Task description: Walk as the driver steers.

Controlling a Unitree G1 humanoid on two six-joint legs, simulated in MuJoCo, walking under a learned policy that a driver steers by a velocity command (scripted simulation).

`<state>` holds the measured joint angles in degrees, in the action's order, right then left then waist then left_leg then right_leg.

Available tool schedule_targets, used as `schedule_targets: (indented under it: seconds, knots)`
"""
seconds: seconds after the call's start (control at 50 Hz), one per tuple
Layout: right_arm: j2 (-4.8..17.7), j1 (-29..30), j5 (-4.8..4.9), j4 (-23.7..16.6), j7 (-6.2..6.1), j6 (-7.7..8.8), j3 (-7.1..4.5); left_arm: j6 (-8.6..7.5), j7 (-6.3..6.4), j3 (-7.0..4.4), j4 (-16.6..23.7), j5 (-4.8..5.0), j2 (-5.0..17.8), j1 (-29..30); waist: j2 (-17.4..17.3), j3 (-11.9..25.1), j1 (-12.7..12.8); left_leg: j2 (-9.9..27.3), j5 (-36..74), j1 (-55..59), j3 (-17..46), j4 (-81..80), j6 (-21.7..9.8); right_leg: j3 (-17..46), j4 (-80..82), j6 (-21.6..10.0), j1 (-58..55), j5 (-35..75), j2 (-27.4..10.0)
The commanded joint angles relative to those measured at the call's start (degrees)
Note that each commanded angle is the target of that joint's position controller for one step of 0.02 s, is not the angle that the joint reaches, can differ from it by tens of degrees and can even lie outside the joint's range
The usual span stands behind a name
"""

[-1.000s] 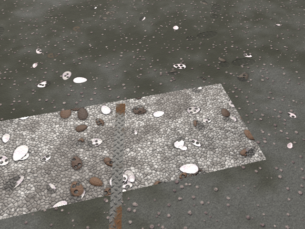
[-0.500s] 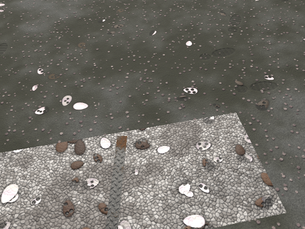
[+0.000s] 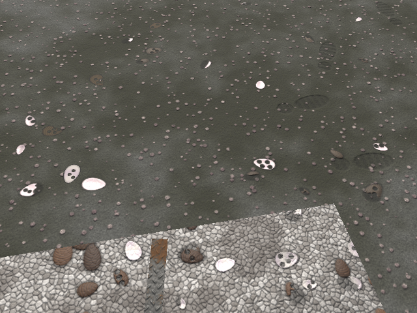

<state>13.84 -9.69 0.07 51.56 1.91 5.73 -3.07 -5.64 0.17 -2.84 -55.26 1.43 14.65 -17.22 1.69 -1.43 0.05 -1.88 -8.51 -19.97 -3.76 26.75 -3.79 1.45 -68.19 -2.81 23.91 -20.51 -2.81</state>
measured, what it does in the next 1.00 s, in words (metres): walks ahead: right foot, then left foot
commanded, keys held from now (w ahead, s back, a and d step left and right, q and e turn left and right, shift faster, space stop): w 0.70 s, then no key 0.08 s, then e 0.22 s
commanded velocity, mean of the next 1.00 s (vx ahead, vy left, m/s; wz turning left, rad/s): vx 0.43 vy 0.00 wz -0.05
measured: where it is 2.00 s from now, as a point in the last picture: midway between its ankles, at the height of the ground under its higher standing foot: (246, 230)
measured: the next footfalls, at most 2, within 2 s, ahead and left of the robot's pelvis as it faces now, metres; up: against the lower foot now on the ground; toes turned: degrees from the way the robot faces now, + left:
right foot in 0.42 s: +0.41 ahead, -0.15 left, +0.00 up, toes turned -2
left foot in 0.94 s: +0.68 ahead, +0.07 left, +0.00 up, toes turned -2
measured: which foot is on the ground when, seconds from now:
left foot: down 0.00-0.44, up 0.46-0.92, down 0.94-1.00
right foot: up 0.00-0.40, down 0.42-0.96, up 0.98-1.00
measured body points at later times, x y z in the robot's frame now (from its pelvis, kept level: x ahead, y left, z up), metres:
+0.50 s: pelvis +0.28 -0.06 -0.01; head +0.31 -0.07 +0.44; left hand +0.46 +0.19 -0.11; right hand +0.25 -0.32 -0.16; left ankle +0.10 +0.08 -0.66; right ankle +0.37 -0.15 -0.74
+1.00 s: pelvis +0.51 -0.03 -0.01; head +0.55 -0.01 +0.44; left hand +0.53 +0.24 -0.16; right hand +0.69 -0.28 -0.11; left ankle +0.64 +0.07 -0.74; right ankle +0.38 -0.15 -0.70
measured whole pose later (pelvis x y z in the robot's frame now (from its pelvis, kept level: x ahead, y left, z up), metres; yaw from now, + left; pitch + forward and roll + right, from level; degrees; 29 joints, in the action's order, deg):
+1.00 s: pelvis +0.51 -0.03 -0.01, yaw -4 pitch +2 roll -2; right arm 13.2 -0.4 -1.2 49.2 -0.2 4.8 -2.8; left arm -2.8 1.0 -3.2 -55.5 0.9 14.5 -17.6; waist 0.2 -2.6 3.6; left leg 1.7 -3.7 -27.9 -1.4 29.2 -1.7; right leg 2.5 -49.1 0.1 14.2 -32.1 2.5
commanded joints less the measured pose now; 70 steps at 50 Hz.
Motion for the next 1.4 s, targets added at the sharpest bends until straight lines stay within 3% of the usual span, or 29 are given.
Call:
schedule_targets:
  seconds: [0.02, 0.08, 0.2, 0.32, 0.38, 0.42, 0.44, 0.46, 0.48, 0.5, 0.52, 0.56, 0.64, 0.7, 0.76, 0.86, 0.92, 0.94, 0.96, 0.98, 1.0, 1.04, 1.08, 1.22, 1.3, 1.34, 1.36, 1.38, 1.4]
  knots:
    - [4.51, -1.60, -0.54, -1.35, 0.21, 0.89, -0.72, 0.42, 0.58, -1.43, 3.11, -0.41, 3.40, -2.04, -6.24, 3.64, 0.89, 14.89, 4.40, 9.43, 17.30, -17.34, -9.55, 2.63, 1.44, -0.29, 9.39, 5.34, -5.89]
    - [7.08, -4.51, -0.44, 0.26, -0.66, 1.13, -1.31, 1.33, 0.89, -1.73, 4.56, -0.86, 3.29, 1.55, -4.85, 0.98, 1.02, 14.62, 9.03, 8.57, 13.56, -19.85, -10.47, 2.01, 7.84, 1.21, 13.50, 11.00, -6.50]
    - [7.96, -9.93, 0.26, 2.30, -2.10, 0.23, -1.23, 0.75, 0.05, -1.32, 8.04, -0.95, 1.89, 13.61, -4.79, -1.26, -2.34, 12.42, 10.54, 12.69, 8.05, -20.66, -7.76, -0.15, 27.48, 2.21, 15.64, 26.50, -4.47]
    - [8.78, -15.19, 0.80, 5.27, -2.41, -1.07, -1.67, 0.01, -1.83, -0.58, 11.49, -0.21, 2.04, 22.56, -5.00, -3.96, -4.89, 16.04, 11.14, 22.76, 8.23, -16.86, -7.42, -1.10, 36.87, 0.97, 17.17, 22.59, -2.49]
    - [9.89, -13.65, 0.99, 5.40, -2.71, -1.77, -2.23, -0.54, -2.53, -1.19, 11.50, -0.13, 4.07, 19.57, -6.59, -1.80, -1.97, 17.31, 22.14, 25.43, 8.16, -11.51, -5.96, -2.47, 39.26, -1.36, 10.16, 16.59, -0.40]
    - [8.99, -11.27, 0.89, 4.66, -2.69, -2.22, -1.84, -0.63, -2.07, -3.47, 7.06, -0.47, 8.22, 4.99, -6.14, 7.01, 5.34, 12.91, 36.20, 20.99, 4.52, 4.80, -3.47, -4.87, 40.49, -4.27, -11.12, 17.60, 2.74]
    - [7.11, -11.66, -0.11, 3.21, -2.67, -2.12, -0.89, -0.52, -1.47, -4.71, 4.84, -1.22, 12.74, -6.00, 0.38, 15.80, 8.60, 9.20, 20.68, 8.19, 1.79, 23.26, -1.34, 7.39, 39.03, -8.20, -29.74, 18.91, -7.97]
    - [-0.84, -18.60, 0.05, 3.15, -2.03, -0.76, 1.29, -0.29, -1.78, -5.14, 3.68, -1.43, 15.83, -8.72, 15.51, 22.39, 4.56, -1.88, -19.50, -14.41, 3.30, 42.24, 2.08, 35.17, 46.53, -17.12, -47.20, 8.24, -20.17]
    - [5.10, -15.55, 1.39, 3.81, -1.68, 0.65, 0.04, -0.34, -1.81, -3.61, 4.07, -0.96, 10.38, -7.97, 10.48, 21.54, 6.38, 0.71, -24.08, -20.66, 11.10, 49.49, 1.06, 38.95, 50.14, -15.69, -46.25, 2.86, -19.25]
    - [8.09, -10.14, 2.57, 2.02, -1.47, 1.48, -0.77, -0.46, -1.59, -2.84, 5.04, -0.80, 8.05, -2.79, 7.84, 13.37, 5.61, 3.71, -19.43, -24.25, 9.97, 50.38, 0.14, 30.05, 50.89, -13.04, -38.94, 5.55, -17.47]
    - [8.03, -7.02, 2.43, 1.43, -1.82, 1.67, -0.83, -0.47, -1.60, -2.32, 6.10, -1.05, 6.81, 1.89, 2.72, 9.01, 3.87, 6.77, -13.93, -22.21, 8.38, 47.90, 0.04, 23.13, 52.42, -11.62, -30.29, 11.13, -15.31]
    - [6.64, -6.60, 1.23, 1.49, -2.28, 0.55, -1.46, -0.73, -1.96, -1.41, 6.32, -2.07, 3.92, 5.92, 1.56, 4.89, 0.24, 9.98, -8.54, -16.14, 8.34, 42.03, 0.25, 15.21, 56.08, -10.29, -18.74, 17.56, -11.68]
    - [4.14, -5.46, 0.73, 0.91, -2.68, -1.54, -1.50, -1.13, -1.43, -1.88, 4.35, -1.78, 5.98, 3.25, 1.62, 1.75, -1.19, 11.00, -3.23, -16.59, 7.31, 33.85, 1.83, 9.29, 60.86, -11.34, -13.94, 20.76, -10.39]
    - [4.14, 0.71, 0.18, -1.05, -2.53, -1.53, -1.65, -0.65, -0.44, -2.03, 3.23, -1.60, 6.83, 0.56, 1.13, 0.00, 0.16, 10.88, 5.80, -20.82, 6.97, 24.28, 3.09, 6.56, 62.08, -10.46, -15.78, 21.67, -9.68]
    - [2.43, 5.56, -0.09, -2.26, -2.05, -1.09, -0.98, -0.07, 0.09, -1.65, 2.38, -1.69, 6.61, -0.30, 1.61, -1.08, 1.04, 7.95, 13.05, -14.89, 4.11, 12.51, 3.35, -0.30, 59.63, -7.95, -13.75, 35.88, -6.34]
    - [3.68, 10.94, -0.07, -4.23, -1.28, -0.74, -0.79, 1.54, 0.51, -1.74, -0.16, -0.85, 7.29, -3.78, 3.18, -0.06, 2.50, 4.25, 12.59, -10.22, 4.60, 3.88, 2.66, 2.21, 51.99, -6.85, -19.48, 40.41, -7.67]
    - [8.12, 2.73, -0.89, -2.05, -1.69, 0.18, -2.39, 2.36, 1.14, -2.35, 1.22, -0.23, 8.35, 0.22, 3.36, 4.19, -2.45, 2.92, 15.43, 0.72, 4.60, -3.49, 0.47, 5.12, 41.50, -3.79, -21.19, 40.06, -5.99]
    - [12.00, -2.50, -1.73, -1.03, -2.25, 0.49, -3.38, 2.21, 1.17, -1.85, 2.66, -0.91, 6.71, -0.17, -0.70, 10.13, -3.41, 8.27, 35.76, 13.24, 7.86, -0.93, -1.60, 3.23, 31.97, -1.48, -15.67, 32.12, -1.88]
    - [15.24, -6.51, -2.54, -1.11, -2.93, -0.14, -3.89, 1.80, 0.95, -0.48, 2.84, -1.60, 1.25, -5.81, -12.37, 18.11, -2.06, 22.81, 57.47, 34.60, 19.78, 4.01, -9.16, -0.20, 13.11, 2.36, 2.82, 0.49, 5.18]
    - [12.89, -7.48, -1.31, -2.18, -2.79, -1.24, -3.12, 1.88, 0.97, -0.06, 2.53, -0.61, 1.45, -9.97, -18.23, 27.13, -2.77, 29.89, 53.74, 38.63, 29.26, 2.27, -14.71, 2.52, 0.11, 3.75, 8.75, -23.97, 7.31]
    - [9.98, -4.76, -0.80, -3.46, -2.77, -2.04, -2.36, 2.65, 1.05, -1.83, 2.60, 0.54, 6.99, -7.58, -11.95, 24.50, -2.84, 27.03, 37.93, 31.93, 26.51, -1.32, -13.21, 4.71, -4.95, 4.02, 10.73, -20.77, 4.04]
    - [6.88, 3.16, -0.53, -4.57, -3.42, -2.91, -1.31, 5.24, 2.08, -2.56, 4.29, 0.46, 6.70, -1.75, -7.58, 12.03, -0.60, 21.85, 13.04, 16.23, 18.31, -7.61, -9.61, 1.81, -3.45, 5.16, 13.25, -12.75, -0.16]
    - [7.22, 7.45, -1.68, -4.65, -3.62, -3.43, -1.46, 7.77, 2.91, -2.98, 5.10, -0.39, 5.20, -2.82, -10.49, 7.09, 1.78, 18.95, 0.64, 2.46, 12.53, -13.05, -8.55, 0.07, -1.28, 5.72, 6.08, -7.03, -1.08]
    - [10.01, 9.17, -1.06, -3.79, -5.25, -4.06, -2.41, 8.45, 1.87, -3.14, 9.44, -0.76, 4.29, 1.66, -9.12, 7.68, 1.59, 20.54, 2.53, 2.59, 3.72, -15.13, -9.53, -2.65, 15.20, 4.39, 0.11, 0.95, -2.15]
    - [12.68, 8.77, 1.47, -3.48, -4.44, -4.67, -3.46, 8.51, 0.43, -3.86, 9.70, -0.70, 5.92, 0.53, -10.17, 7.90, 2.53, 21.91, -17.03, 2.71, 3.61, -16.94, -6.27, -6.11, 25.18, 0.95, -6.70, 0.45, -0.65]
    - [11.42, 10.07, 2.23, -3.57, -4.13, -5.03, -3.23, 8.57, 0.07, -4.33, 7.30, -0.86, 5.89, -4.51, -8.13, 6.51, 5.12, 19.82, -24.78, -0.50, 1.15, -13.43, -3.14, -8.96, 34.22, -1.95, -14.20, 2.15, 1.56]
    - [8.98, 10.47, 1.98, -3.50, -3.92, -5.33, -2.77, 8.38, 0.12, -4.75, 5.11, -0.71, 6.07, -8.65, -4.05, 4.94, 6.38, 16.57, -27.35, -3.71, -2.03, -5.33, -0.80, -7.27, 39.07, -4.22, -18.06, -1.06, 2.30]
    - [4.65, 11.59, 1.36, -4.01, -3.06, -5.49, -1.82, 7.82, 0.72, -5.50, 4.12, -0.51, 8.97, -12.80, 8.96, 1.83, 7.22, 10.48, -27.41, -14.52, -8.25, 15.84, 3.22, 10.00, 49.77, -9.44, -21.90, -12.95, -7.77]
    - [3.54, 13.47, 1.04, -7.15, -2.57, -4.32, -1.68, 6.20, 0.69, -5.75, 6.92, -0.69, 15.23, -11.06, 15.25, -1.74, 4.81, 2.77, -26.32, -31.45, -1.63, 27.51, 4.89, 36.03, 58.26, -17.14, -22.87, -25.58, -17.48]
